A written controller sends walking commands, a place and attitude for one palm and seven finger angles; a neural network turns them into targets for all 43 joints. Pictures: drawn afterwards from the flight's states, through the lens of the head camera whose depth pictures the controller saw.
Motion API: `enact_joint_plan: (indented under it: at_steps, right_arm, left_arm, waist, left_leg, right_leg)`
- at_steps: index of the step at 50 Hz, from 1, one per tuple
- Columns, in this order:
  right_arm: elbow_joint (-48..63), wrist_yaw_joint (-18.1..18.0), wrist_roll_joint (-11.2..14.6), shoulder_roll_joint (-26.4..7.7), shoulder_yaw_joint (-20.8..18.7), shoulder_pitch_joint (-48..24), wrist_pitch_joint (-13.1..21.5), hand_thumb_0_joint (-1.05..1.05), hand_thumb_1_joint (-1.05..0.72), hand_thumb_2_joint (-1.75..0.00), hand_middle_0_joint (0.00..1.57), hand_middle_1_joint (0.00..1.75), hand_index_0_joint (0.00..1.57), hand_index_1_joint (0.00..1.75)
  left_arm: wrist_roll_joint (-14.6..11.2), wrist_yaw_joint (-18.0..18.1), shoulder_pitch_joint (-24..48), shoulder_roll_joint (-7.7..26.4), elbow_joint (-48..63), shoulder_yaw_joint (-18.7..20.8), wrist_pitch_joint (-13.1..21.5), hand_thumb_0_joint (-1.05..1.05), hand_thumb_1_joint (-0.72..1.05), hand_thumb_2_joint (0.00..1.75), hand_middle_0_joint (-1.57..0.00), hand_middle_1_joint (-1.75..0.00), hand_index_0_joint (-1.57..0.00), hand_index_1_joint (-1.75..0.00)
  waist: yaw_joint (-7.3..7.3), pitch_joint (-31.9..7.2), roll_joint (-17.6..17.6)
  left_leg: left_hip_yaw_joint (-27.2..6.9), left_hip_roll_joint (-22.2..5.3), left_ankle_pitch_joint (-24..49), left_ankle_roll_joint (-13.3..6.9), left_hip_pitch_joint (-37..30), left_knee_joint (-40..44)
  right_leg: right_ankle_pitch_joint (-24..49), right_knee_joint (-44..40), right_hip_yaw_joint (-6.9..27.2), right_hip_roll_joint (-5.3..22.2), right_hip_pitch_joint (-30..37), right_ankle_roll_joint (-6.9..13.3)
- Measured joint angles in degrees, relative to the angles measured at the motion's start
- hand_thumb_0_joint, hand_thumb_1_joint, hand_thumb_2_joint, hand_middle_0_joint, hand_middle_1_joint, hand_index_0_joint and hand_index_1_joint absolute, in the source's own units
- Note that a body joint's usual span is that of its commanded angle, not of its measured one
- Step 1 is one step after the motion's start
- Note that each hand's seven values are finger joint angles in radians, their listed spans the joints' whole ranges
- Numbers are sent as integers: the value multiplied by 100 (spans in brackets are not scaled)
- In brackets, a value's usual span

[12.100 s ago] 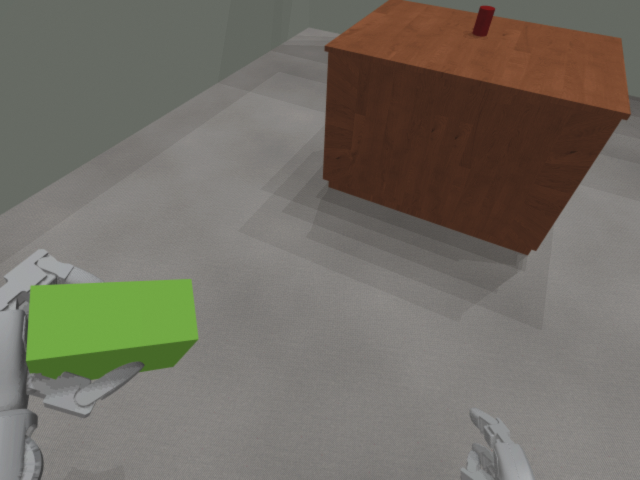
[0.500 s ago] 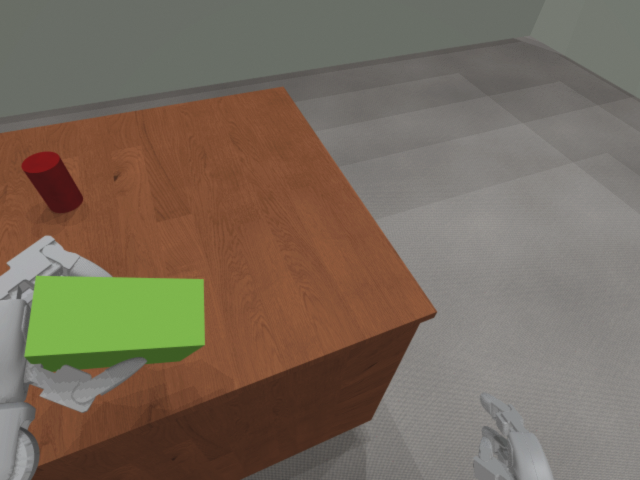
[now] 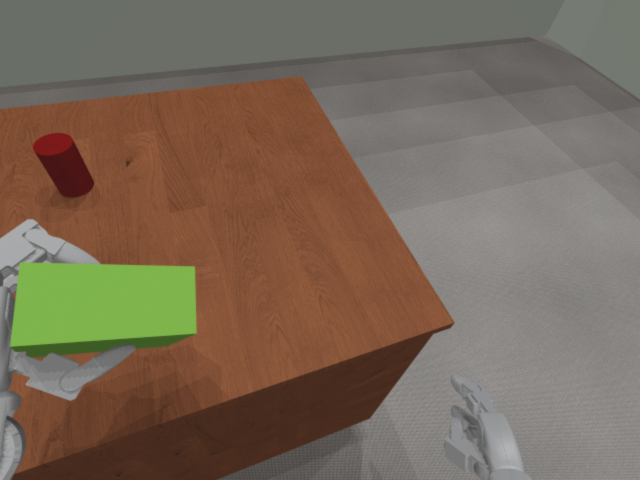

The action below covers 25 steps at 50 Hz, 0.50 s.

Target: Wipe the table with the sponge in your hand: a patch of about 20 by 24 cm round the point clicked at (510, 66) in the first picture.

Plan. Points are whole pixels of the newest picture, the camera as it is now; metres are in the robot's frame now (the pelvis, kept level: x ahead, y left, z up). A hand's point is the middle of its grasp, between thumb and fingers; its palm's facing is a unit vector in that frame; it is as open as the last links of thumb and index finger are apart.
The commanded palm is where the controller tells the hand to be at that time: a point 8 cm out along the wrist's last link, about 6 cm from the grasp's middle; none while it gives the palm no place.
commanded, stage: shuffle to correct the standing spot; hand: left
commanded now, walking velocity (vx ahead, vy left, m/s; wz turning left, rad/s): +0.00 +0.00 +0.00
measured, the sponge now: (134, 311) +0.24 +0.21 +0.13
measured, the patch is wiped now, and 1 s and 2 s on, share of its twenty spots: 0.00 0.00 0.00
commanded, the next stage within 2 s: come to a stop and stand still in 0.62 s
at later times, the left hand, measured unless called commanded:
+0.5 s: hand (106, 303) +0.23 +0.22 +0.16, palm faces +0.34 -0.86 -0.38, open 10.2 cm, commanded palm +0.16 +0.26 +0.17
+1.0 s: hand (135, 304) +0.23 +0.20 +0.15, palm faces +0.33 -0.85 -0.41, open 10.2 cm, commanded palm +0.18 +0.24 +0.17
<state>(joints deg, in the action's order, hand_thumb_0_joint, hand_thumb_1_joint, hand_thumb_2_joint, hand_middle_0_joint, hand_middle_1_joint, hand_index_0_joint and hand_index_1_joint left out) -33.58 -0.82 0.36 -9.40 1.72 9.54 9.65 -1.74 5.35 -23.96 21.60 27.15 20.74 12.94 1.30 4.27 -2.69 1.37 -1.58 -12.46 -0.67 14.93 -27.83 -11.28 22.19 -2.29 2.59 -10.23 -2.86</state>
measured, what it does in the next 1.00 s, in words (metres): stands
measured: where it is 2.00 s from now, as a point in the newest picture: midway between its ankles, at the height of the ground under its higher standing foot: outside the picture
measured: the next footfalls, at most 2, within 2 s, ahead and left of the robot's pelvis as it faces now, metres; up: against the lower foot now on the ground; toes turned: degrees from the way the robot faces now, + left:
none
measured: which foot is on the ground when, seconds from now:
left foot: down 0.00-1.00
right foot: down 0.00-1.00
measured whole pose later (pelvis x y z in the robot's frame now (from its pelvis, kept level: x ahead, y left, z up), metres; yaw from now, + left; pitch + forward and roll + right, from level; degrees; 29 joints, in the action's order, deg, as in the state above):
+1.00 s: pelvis +0.02 -0.04 +0.00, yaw +0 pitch +0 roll -1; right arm -34.2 -2.4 1.3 -12.7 -1.1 11.9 5.6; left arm -3.7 6.2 -28.7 21.9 28.9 20.9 9.3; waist -0.9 2.7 -0.1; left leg 0.2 -4.8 -14.9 2.7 15.0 -30.1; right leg -15.3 26.9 -3.2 -0.6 -11.5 0.4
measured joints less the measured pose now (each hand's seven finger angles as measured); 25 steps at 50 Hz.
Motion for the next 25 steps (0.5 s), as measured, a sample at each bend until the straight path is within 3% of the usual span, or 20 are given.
enact_joint_plan:
  at_steps: [11, 25]
  right_arm:
    - [69, -16, 30, -50, -41, -36, -172, 2, -91, -90, 20, 30, 20, 30]
    - [190, 101, 48, 30, -100, 150, -286, 2, -90, -90, 20, 30, 20, 30]
  left_arm:
    - [-41, 38, 31, -59, 77, 10, -136, -1, -50, 101, -72, -135, -74, -134]
    - [-154, -49, -66, 74, 266, 113, -193, -1, -50, 101, -72, -135, -74, -134]
  waist:
    - [74, -17, -44]
    - [-76, -16, 63]
  left_leg:
    - [26, 40, -29, -30, -40, 39]
    - [-62, -236, -84, 195, 155, -154]
  right_leg:
    - [-12, -49, 20, 41, 37, -35]
    - [-113, 211, -38, -231, -197, 182]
